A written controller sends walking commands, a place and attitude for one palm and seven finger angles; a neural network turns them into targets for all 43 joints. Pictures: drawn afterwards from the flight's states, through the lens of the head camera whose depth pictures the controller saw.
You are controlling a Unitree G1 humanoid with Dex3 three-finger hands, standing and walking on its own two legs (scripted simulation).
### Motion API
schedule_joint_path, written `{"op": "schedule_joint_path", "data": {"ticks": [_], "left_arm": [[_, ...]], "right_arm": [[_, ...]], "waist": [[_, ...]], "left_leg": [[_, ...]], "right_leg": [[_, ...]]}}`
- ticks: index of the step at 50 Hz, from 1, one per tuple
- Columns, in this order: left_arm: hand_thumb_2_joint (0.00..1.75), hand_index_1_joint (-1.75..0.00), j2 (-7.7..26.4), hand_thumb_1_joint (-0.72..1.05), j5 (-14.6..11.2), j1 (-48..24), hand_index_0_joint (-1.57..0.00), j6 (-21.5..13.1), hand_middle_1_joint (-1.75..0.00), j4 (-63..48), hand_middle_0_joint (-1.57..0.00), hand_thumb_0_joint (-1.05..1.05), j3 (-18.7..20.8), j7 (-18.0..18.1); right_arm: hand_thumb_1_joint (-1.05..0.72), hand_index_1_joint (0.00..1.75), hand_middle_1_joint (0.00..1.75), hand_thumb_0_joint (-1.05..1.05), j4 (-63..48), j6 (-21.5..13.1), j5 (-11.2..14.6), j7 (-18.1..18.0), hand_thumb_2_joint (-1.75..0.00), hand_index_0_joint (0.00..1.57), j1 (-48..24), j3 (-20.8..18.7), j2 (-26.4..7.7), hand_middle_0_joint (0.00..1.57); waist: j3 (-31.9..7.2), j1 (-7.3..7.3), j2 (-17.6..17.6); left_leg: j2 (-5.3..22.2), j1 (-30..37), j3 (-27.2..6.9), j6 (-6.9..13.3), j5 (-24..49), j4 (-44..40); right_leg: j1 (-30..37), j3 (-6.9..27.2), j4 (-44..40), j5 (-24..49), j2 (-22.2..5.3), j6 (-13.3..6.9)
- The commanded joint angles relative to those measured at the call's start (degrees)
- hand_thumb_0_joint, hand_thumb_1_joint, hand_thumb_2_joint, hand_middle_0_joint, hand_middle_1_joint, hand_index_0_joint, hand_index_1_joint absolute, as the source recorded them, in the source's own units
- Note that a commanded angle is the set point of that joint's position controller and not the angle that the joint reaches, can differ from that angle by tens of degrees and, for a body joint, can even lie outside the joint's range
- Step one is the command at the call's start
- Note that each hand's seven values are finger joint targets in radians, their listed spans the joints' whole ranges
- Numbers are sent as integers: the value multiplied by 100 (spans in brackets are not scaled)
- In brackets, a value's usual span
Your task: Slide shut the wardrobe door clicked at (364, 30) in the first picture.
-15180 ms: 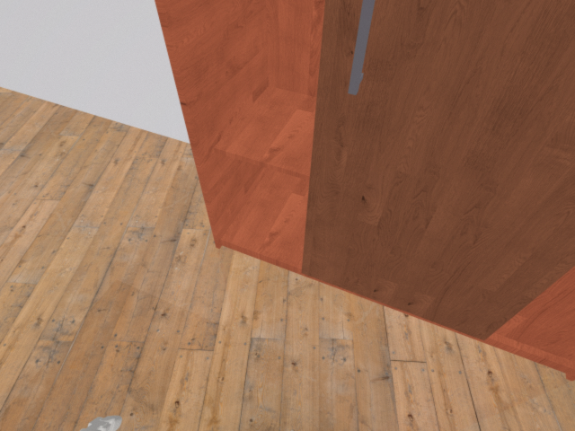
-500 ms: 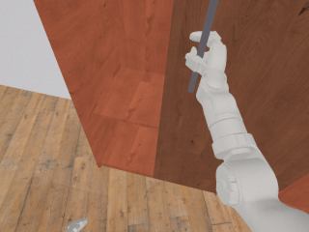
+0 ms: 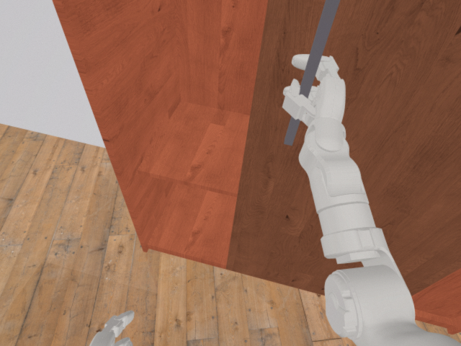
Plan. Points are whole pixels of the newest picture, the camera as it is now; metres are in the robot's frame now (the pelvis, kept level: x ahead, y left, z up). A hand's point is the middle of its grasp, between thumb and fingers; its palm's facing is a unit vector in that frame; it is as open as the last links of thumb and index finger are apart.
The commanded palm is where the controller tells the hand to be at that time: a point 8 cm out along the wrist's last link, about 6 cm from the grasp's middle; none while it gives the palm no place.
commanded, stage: grip the handle and tug to test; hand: right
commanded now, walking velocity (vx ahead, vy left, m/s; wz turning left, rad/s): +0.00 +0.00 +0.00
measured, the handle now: (311, 64) +0.50 -0.06 +0.26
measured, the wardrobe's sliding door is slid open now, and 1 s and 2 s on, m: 0.37 0.37 0.36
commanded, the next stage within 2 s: tug the door sideways, standing still in 0.14 s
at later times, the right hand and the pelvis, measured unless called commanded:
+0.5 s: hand (287, 90) +0.46 -0.03 +0.23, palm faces +0.12 +0.99 -0.02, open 5.2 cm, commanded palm +0.44 -0.05 +0.22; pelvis +0.05 +0.01 +0.00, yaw -4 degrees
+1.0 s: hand (287, 91) +0.47 -0.03 +0.23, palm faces +0.15 +0.99 -0.05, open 5.0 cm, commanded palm +0.44 -0.02 +0.22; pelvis -0.01 +0.00 -0.01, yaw -4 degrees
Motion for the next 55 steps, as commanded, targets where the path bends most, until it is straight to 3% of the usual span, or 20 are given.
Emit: {"op": "schedule_joint_path", "data": {"ticks": [1,3,7,12,14,19,21,24,26,30,31,32,36,37,39,46,52,53,54,55], "left_arm": [[90,-30,533,90,-6,-706,-20,-180,-30,-940,-20,0,159,-50],[90,-30,531,90,-20,-742,-20,-117,-30,-954,-20,0,149,-50],[90,-30,467,90,-6,-943,-20,5,-30,-1123,-20,0,114,-108],[90,-30,462,90,9,-1145,-20,189,-30,-1255,-20,0,90,-124],[90,-30,523,90,11,-1117,-20,309,-30,-1146,-20,0,68,-51],[90,-30,493,90,27,-1063,-20,404,-30,-946,-20,0,36,26],[90,-30,488,90,44,-1052,-20,419,-30,-900,-20,0,58,38],[90,-30,481,90,70,-935,-20,420,-30,-840,-20,0,73,39],[90,-30,486,90,86,-880,-20,420,-30,-783,-20,0,103,33],[90,-30,441,90,78,-794,-20,366,-30,-740,-20,0,108,5],[90,-30,446,90,90,-780,-20,363,-30,-706,-20,0,114,2],[90,-30,423,90,77,-740,-20,350,-30,-660,-20,0,98,-7],[90,-30,452,90,106,-552,-20,252,-30,-578,-20,0,168,-13],[90,-30,422,90,101,-509,-20,231,-30,-529,-20,0,148,-17],[90,-30,421,90,112,-355,-20,157,-30,-460,-20,0,158,-39],[90,-30,473,90,152,12,-20,-129,-30,-197,-20,0,186,-53],[90,-30,532,90,167,258,-20,-437,-30,-29,-20,0,177,-59],[90,-30,549,90,177,330,-20,-495,-30,21,-20,0,173,-46],[90,-30,951,90,176,84,-20,-337,-30,-83,-20,0,294,69],[90,-30,859,90,118,1,-20,-284,-30,-121,-20,0,274,168]], "right_arm": [[-90,140,140,0,-2320,-194,49,174,-90,45,-1870,486,144,45],[-90,140,140,0,-2494,-14,76,176,-90,45,-1754,409,52,45],[-90,140,140,0,-3046,252,59,199,-90,45,-1130,687,340,45],[-90,140,140,0,-3490,539,35,207,-90,45,-939,671,236,45],[-90,140,140,0,-3246,676,12,182,-90,45,-1564,290,-263,45],[-90,140,140,0,-2493,867,18,75,-90,45,-2559,677,256,45],[-90,140,140,0,-2284,821,1,20,-90,45,-2830,763,372,45],[-90,140,140,0,-1905,667,14,0,-90,45,-3200,934,632,45],[-90,140,140,0,-1759,514,-4,-8,-90,45,-3531,1026,714,45],[-90,140,140,0,-1410,312,-31,14,-90,45,-3755,1297,1031,45],[-90,140,140,0,-1401,239,-48,-2,-90,45,-3917,1339,1058,45],[-90,140,140,0,-1147,217,-11,5,-90,45,-3902,1448,1234,45],[-90,140,140,0,-1157,-4,-17,-5,-90,45,-4502,1508,1274,45],[-90,140,140,0,-825,-15,15,10,-90,45,-4419,1575,1431,45],[-90,140,140,0,-657,-104,35,5,-90,45,-4613,1626,1554,45],[-90,140,140,0,147,-549,51,-118,-90,45,-5230,1374,1448,45],[-90,140,140,0,818,-919,48,-212,-90,45,-5532,1261,1459,45],[-90,140,140,0,702,-1003,16,-259,-90,45,-6031,1188,1311,45],[-90,140,140,0,326,-1657,-418,434,-90,45,-5592,135,-1924,45],[-90,140,140,0,585,-1956,-372,725,-90,45,-5480,91,-1813,45]], "waist": [[-2517,-263,856],[-2432,-234,997],[-2427,-283,793],[-2376,-281,805],[-2202,-188,1050],[-1939,31,879],[-1953,39,719],[-2092,134,920],[-2237,143,750],[-2182,212,811],[-2262,196,634],[-2079,255,698],[-2535,283,707],[-2382,319,661],[-2512,351,637],[-2607,386,562],[-2302,493,635],[-2306,594,500],[-2146,171,799],[-1988,203,795]], "left_leg": [[-251,1831,347,237,3351,281],[-264,1845,343,205,3463,260],[-238,1867,383,217,3745,357],[-221,1863,377,226,3849,411],[-224,1810,360,223,3848,354],[-229,1333,356,227,3697,376],[-203,1288,335,251,3602,390],[-210,1223,336,223,3716,468],[-192,1200,323,250,3652,508],[-217,976,330,232,3412,519],[-207,1017,326,266,3286,517],[-223,886,345,253,3238,519],[-247,973,364,265,3350,611],[-258,850,379,254,3334,621],[-279,751,378,235,3307,627],[-320,507,365,235,2541,522],[-357,124,358,212,1804,411],[-356,11,336,191,1708,383],[62,490,70,60,1048,261],[142,777,42,107,859,301]], "right_leg": [[571,71,170,3435,242,-143],[569,63,163,3362,252,-164],[660,94,275,3756,265,-166],[680,139,359,3775,295,-185],[610,120,341,3477,331,-186],[716,201,485,3558,342,-190],[734,201,523,3562,344,-181],[783,233,567,3672,343,-204],[811,257,616,3781,324,-187],[808,300,636,3581,335,-217],[801,319,626,3542,341,-200],[785,343,633,3528,315,-209],[804,390,681,3749,310,-197],[760,390,704,3732,319,-207],[803,410,706,3784,316,-197],[696,470,538,3057,296,-112],[507,481,405,2251,254,-59],[521,472,414,2109,262,-61],[-166,319,503,1498,-20,-358],[-257,298,386,1051,-9,-397]]}}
